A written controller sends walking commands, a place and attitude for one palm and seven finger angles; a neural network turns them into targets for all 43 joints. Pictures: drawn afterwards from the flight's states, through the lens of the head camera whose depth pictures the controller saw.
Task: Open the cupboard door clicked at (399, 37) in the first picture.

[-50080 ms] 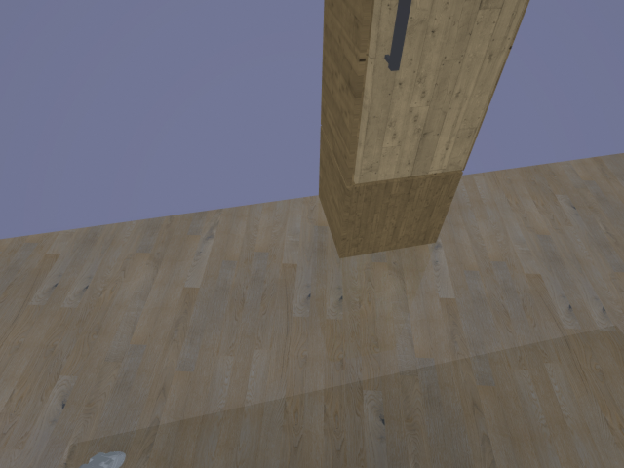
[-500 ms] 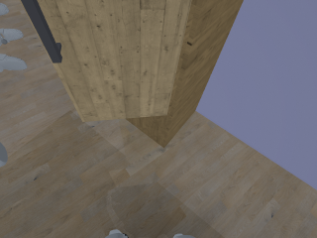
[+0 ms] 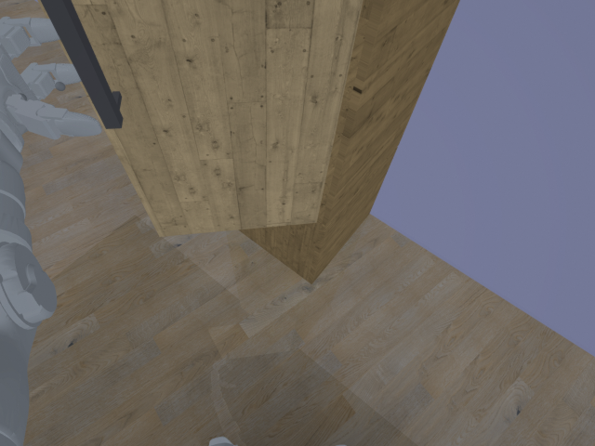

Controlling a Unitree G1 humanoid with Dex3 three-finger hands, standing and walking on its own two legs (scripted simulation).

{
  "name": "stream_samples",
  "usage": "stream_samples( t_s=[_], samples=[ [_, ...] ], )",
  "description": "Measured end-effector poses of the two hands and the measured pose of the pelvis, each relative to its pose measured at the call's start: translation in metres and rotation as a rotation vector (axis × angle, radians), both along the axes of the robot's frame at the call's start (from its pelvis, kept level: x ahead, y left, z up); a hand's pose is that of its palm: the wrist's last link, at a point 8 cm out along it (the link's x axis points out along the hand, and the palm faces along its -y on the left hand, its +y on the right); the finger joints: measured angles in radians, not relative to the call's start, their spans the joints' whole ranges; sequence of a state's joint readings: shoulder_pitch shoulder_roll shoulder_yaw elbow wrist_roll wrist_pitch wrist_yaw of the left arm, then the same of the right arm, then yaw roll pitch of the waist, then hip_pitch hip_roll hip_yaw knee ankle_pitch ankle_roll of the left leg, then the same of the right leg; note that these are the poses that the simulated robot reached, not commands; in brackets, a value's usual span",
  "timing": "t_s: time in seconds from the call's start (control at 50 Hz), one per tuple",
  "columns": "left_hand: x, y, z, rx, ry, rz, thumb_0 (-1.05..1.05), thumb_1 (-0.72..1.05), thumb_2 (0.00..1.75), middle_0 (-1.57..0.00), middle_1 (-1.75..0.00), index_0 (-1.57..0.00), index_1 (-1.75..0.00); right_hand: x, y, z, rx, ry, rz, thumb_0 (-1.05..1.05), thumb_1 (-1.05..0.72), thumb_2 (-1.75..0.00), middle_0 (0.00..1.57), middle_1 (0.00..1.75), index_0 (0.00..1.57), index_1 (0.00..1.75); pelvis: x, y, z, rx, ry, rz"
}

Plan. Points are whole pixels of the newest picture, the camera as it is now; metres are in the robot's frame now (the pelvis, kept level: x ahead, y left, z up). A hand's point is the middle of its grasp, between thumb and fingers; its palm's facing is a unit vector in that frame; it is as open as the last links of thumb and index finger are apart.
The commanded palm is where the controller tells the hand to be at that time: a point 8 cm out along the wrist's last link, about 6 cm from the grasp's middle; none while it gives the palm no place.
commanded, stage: slide the fingers in behind the handle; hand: left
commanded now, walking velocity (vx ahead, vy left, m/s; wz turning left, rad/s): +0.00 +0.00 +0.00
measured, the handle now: (91, 57) +0.58 +0.21 +0.17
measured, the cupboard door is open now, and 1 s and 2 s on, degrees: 46 47 46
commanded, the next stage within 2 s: close the thumb around the handle in 1.12 s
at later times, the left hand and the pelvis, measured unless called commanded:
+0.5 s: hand (80, 87) +0.51 +0.20 +0.18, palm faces +0.05 -1.00 +0.01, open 14.1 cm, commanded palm +0.49 +0.25 +0.17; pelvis +0.00 -0.01 +0.00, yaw +1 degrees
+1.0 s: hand (106, 85) +0.52 +0.18 +0.18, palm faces +0.04 -1.00 +0.00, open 14.0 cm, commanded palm +0.50 +0.23 +0.17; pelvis +0.00 -0.01 +0.00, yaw +1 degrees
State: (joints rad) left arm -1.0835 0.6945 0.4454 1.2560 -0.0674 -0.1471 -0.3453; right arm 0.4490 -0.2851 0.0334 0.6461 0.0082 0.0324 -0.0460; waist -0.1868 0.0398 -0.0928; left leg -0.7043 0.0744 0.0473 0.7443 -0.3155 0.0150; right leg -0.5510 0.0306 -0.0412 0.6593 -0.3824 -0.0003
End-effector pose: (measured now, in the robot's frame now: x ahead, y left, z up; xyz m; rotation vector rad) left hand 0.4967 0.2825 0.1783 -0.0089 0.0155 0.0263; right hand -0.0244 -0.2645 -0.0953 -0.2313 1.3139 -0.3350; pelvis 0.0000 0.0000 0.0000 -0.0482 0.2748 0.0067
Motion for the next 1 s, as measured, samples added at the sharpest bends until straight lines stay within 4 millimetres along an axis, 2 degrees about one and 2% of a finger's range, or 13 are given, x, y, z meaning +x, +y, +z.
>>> stream_samples(
  t_s=[0.18, 0.52, 0.66, 0.82, 1.0],
  samples=[
    [-0.002, -0.009, 0.001, -0.003, 0.005, 0.008, -0.01, -0.50, 0.30, -0.30, -1.20, -0.30, -1.20, 0.008, -0.003, -0.003, 0.012, -0.013, 0.017, 0.00, -0.90, -0.90, 0.20, 0.30, 0.21, 0.30, 0.001, -0.003, 0.000, 0.004, -0.007, 0.006],
    [-0.008, -0.025, 0.003, 0.001, -0.005, 0.021, -0.01, -0.50, 0.30, -0.27, -1.19, -0.28, -1.19, 0.005, -0.018, -0.001, 0.003, -0.016, 0.018, 0.00, -0.90, -0.90, 0.20, 0.30, 0.21, 0.30, -0.002, -0.011, 0.002, 0.009, -0.026, 0.012],
    [-0.009, -0.030, 0.004, 0.006, -0.010, 0.017, -0.01, -0.50, 0.30, -0.26, -1.19, -0.27, -1.19, 0.005, -0.018, -0.002, 0.009, -0.017, 0.025, 0.00, -0.90, -0.90, 0.20, 0.30, 0.21, 0.30, -0.002, -0.012, 0.002, 0.010, -0.028, 0.016],
    [-0.005, -0.047, 0.001, 0.001, 0.002, -0.002, -0.01, -0.50, 0.30, -0.27, -1.19, -0.28, -1.19, 0.009, -0.014, -0.006, 0.020, -0.029, 0.035, 0.00, -0.90, -0.90, 0.20, 0.30, 0.21, 0.30, -0.003, -0.011, 0.001, 0.010, -0.028, 0.019],
    [0.004, -0.049, -0.002, 0.006, 0.016, 0.015, -0.01, -0.50, 0.30, -0.28, -1.20, -0.29, -1.19, 0.002, -0.011, -0.006, 0.023, -0.028, 0.023, 0.00, -0.90, -0.90, 0.20, 0.30, 0.21, 0.30, -0.005, -0.011, 0.000, 0.012, -0.015, 0.011]
  ],
)
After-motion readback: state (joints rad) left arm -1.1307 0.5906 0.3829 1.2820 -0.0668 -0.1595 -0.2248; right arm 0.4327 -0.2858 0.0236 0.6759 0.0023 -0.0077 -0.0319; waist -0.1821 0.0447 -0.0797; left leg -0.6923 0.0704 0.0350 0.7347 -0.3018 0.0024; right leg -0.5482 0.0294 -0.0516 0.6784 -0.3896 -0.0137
